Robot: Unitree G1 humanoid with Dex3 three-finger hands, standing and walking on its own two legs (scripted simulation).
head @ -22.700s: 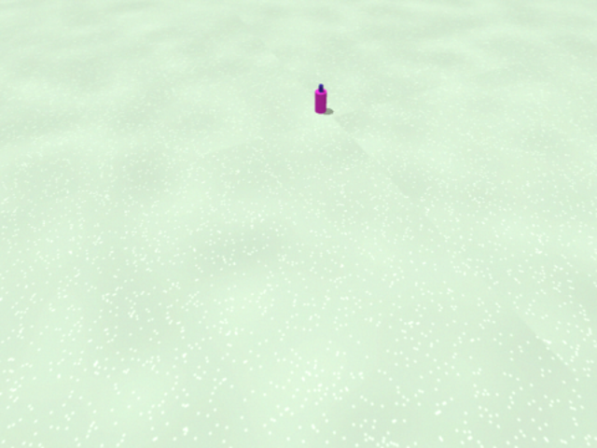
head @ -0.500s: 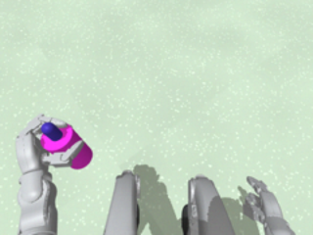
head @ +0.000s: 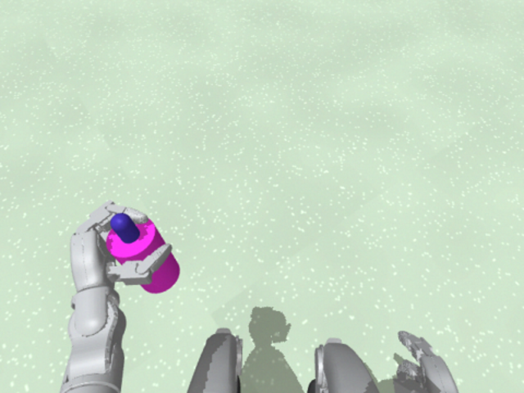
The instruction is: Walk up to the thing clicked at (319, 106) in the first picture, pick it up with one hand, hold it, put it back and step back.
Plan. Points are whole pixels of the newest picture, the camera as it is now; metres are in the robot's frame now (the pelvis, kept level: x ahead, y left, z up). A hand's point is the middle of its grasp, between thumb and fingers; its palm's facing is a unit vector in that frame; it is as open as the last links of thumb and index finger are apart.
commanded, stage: hold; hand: left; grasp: from the side
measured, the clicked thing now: (141, 249) +0.32 +0.23 -0.01
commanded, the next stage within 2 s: crouch in 0.72 s
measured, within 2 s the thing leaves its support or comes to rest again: neither
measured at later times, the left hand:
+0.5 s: hand (141, 222) +0.33 +0.20 +0.06, palm faces +0.36 -0.93 -0.07, open 8.0 cm
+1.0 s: hand (143, 206) +0.35 +0.20 +0.08, palm faces +0.38 -0.92 -0.03, open 8.0 cm
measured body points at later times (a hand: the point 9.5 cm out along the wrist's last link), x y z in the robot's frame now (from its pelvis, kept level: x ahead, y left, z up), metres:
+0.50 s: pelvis +0.01 -0.01 +0.05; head +0.08 +0.01 +0.49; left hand +0.30 +0.25 +0.07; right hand +0.16 -0.25 -0.06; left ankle +0.04 +0.12 -0.62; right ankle +0.02 -0.14 -0.62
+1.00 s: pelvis +0.03 -0.01 +0.07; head +0.08 +0.00 +0.51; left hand +0.32 +0.25 +0.09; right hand +0.16 -0.25 -0.05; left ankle +0.04 +0.12 -0.62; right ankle +0.02 -0.14 -0.62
